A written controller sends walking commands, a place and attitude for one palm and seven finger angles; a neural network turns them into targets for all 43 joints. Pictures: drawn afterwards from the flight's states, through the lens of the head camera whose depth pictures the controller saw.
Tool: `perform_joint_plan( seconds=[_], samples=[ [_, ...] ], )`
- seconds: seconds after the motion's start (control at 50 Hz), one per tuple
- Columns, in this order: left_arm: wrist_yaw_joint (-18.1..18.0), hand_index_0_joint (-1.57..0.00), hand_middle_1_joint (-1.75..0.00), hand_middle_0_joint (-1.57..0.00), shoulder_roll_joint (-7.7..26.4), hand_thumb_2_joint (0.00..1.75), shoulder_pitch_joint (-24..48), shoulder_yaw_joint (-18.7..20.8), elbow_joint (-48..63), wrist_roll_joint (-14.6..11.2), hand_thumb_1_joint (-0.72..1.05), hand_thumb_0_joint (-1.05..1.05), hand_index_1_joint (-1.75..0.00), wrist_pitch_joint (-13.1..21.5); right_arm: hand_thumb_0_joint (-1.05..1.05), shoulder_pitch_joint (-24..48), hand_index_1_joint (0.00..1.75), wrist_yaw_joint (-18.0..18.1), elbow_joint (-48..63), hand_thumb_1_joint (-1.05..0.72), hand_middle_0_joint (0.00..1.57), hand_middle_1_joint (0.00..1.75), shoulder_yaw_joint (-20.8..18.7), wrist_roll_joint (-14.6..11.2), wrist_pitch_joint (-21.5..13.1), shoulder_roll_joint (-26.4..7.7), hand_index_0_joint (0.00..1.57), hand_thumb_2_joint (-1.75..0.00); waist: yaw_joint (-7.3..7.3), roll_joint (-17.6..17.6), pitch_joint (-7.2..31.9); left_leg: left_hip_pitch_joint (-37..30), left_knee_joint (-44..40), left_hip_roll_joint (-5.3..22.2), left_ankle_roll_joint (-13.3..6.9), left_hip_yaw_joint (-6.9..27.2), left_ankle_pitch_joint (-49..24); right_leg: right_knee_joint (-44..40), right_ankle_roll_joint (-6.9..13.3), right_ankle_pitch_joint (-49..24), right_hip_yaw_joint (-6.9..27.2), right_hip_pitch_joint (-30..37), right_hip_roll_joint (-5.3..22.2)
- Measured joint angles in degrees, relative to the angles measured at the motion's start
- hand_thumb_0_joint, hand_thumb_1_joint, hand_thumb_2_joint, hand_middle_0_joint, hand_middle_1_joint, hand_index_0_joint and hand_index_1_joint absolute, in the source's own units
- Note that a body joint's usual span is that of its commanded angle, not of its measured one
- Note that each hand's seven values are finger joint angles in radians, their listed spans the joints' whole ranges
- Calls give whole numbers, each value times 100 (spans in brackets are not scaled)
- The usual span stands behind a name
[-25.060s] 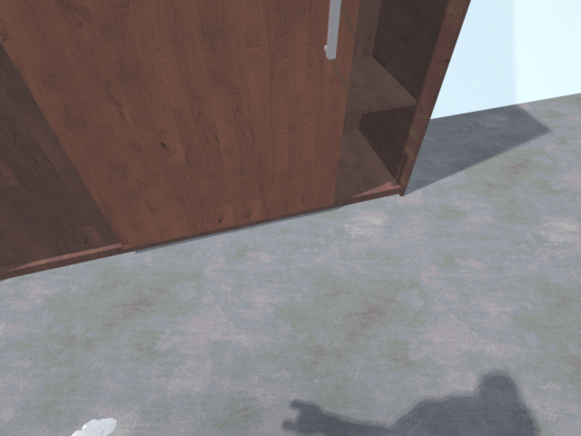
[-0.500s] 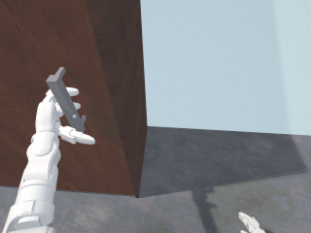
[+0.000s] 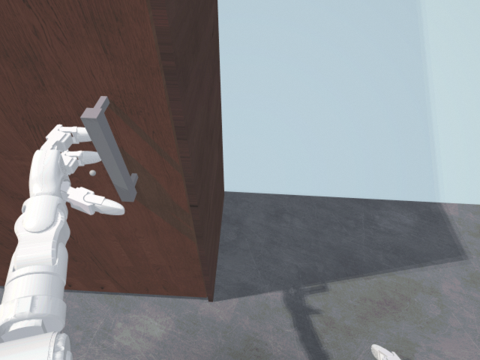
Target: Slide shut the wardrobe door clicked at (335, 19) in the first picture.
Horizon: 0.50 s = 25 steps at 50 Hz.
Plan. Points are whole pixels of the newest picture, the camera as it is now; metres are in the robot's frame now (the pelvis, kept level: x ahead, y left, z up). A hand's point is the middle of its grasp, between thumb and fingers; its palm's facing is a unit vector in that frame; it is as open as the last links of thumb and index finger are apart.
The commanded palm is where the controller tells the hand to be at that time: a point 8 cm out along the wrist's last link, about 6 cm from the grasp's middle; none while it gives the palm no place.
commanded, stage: slip the hand off the handle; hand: left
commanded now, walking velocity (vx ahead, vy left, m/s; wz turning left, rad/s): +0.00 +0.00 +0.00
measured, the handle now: (117, 153) +0.42 +0.24 +0.12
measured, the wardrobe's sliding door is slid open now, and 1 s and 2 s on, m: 0.00 0.00 0.00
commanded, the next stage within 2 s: draw the hand back to the body in 0.66 s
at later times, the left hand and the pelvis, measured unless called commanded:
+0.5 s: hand (67, 216) +0.29 +0.27 +0.11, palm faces +0.32 -0.93 -0.20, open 14.7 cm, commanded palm +0.25 +0.32 +0.12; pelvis +0.01 +0.00 +0.00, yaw +1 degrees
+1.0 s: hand (49, 238) +0.24 +0.27 +0.13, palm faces +0.03 -1.00 -0.06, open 14.7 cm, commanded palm +0.20 +0.31 +0.13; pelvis +0.00 -0.02 +0.00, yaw +2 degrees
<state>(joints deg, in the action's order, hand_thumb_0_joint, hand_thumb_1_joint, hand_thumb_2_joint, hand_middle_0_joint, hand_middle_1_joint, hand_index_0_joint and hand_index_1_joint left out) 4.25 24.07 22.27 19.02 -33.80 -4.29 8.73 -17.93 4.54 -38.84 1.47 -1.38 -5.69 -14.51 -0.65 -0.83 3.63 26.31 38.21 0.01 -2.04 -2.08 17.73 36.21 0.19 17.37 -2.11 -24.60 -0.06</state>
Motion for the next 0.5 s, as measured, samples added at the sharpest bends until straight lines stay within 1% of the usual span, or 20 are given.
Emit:
perform_joint_plan(
  seconds=[0.08,0.16,0.2,0.28,0.4,0.5],
  samples=[
    [-64,-33,-119,-31,14,20,-250,125,228,-73,-54,-1,-119,15,1,-110,30,-55,52,-91,20,30,-41,-3,-7,-11,20,-90,-8,-16,46,4,6,11,-6,-47,15,13,-7,-2,48,-26,-10],
    [-16,-29,-118,-29,-28,20,-700,122,682,-183,-54,-1,-117,-27,1,-166,30,-86,96,-91,20,30,-55,-21,-41,-38,20,-90,33,-52,82,-52,8,16,-14,-73,42,14,-16,15,76,21,-15],
    [9,-28,-117,-28,-53,20,-894,125,854,-251,-54,-1,-116,-103,1,-145,30,-78,109,-91,20,30,-46,-35,-52,-45,20,-90,60,-59,90,-75,10,14,-17,-70,51,17,-18,26,73,46,-13],
    [7,-27,-116,-26,-118,20,-1243,151,1215,-301,-54,-1,-116,-234,1,-33,30,-50,145,-91,20,30,-39,-29,-112,-40,20,-90,126,-60,90,-101,30,8,-9,-38,63,31,-11,49,41,87,-8],
    [20,-25,-116,-25,-259,20,-1710,-4,1857,-368,-54,-1,-115,-244,1,207,30,1,191,-91,20,30,-19,-16,-285,-28,20,-90,260,-79,103,-152,74,-15,12,46,92,72,4,108,-41,172,13],
    [106,-25,-116,-25,-293,20,-2012,-49,2178,-435,-55,-1,-115,-443,1,405,30,44,264,-91,20,30,32,-28,-373,9,20,-90,346,-97,142,-229,49,-16,37,89,93,58,28,132,-83,257,12]
  ],
)
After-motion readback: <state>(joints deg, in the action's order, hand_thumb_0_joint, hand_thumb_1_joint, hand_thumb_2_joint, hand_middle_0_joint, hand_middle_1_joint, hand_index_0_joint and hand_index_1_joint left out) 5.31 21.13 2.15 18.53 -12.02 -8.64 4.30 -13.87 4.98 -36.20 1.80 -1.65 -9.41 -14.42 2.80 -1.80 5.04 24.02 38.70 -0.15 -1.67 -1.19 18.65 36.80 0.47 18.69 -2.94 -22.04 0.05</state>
